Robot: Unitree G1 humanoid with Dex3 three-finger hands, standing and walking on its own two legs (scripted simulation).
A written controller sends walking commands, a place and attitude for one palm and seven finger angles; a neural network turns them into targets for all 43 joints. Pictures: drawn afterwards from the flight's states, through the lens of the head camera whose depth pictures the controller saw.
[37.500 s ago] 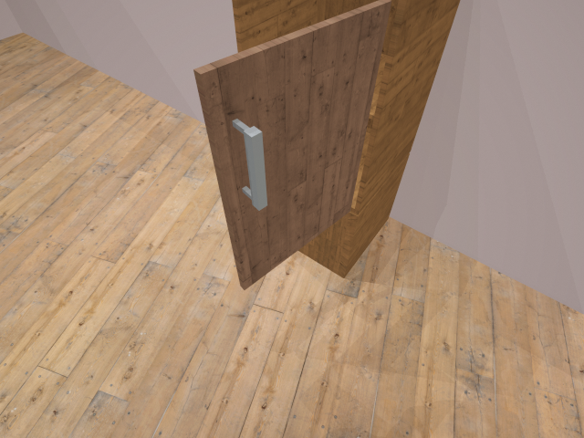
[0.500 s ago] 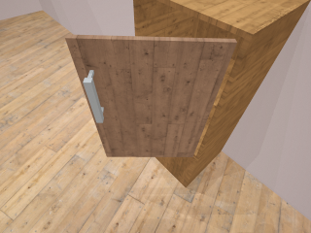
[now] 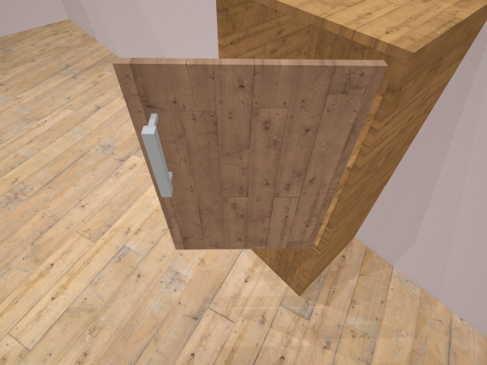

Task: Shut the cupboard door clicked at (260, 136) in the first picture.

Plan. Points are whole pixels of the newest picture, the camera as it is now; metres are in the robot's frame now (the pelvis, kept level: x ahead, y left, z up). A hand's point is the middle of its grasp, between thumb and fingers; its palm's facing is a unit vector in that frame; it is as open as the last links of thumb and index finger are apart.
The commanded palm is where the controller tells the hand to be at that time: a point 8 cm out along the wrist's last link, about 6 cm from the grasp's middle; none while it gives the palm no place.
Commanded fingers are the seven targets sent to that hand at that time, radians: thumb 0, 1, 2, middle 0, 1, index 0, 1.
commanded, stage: raise the hand and make a fist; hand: left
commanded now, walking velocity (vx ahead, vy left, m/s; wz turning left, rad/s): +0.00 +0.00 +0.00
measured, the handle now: (160, 157) +0.45 +0.19 +0.08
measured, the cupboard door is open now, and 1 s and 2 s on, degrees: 48 48 48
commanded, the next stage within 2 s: bring the fist close to the handle in 1.96 s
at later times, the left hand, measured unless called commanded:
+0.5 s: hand out of the picture +0.10 +0.20 -0.04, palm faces +0.20 -0.98 -0.04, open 6.0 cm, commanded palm +0.11 +0.24 -0.02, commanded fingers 0.00 0.90 0.90 -0.62 -0.76 -0.62 -0.76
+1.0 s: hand (109, 335) +0.16 +0.21 +0.01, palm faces +0.08 -1.00 -0.03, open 3.7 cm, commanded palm +0.13 +0.25 +0.03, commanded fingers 0.00 0.90 0.90 -1.08 -1.26 -1.08 -1.26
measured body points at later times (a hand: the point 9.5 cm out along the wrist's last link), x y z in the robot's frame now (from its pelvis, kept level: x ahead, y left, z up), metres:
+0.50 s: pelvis -0.06 -0.04 -0.09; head -0.02 -0.03 +0.36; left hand +0.09 +0.25 -0.04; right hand +0.18 -0.26 -0.13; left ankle +0.01 +0.11 -0.73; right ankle -0.05 -0.13 -0.73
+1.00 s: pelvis -0.04 +0.00 -0.06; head +0.00 +0.00 +0.39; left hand +0.15 +0.26 +0.02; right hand +0.13 -0.24 -0.13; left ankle +0.01 +0.11 -0.73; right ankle -0.05 -0.13 -0.73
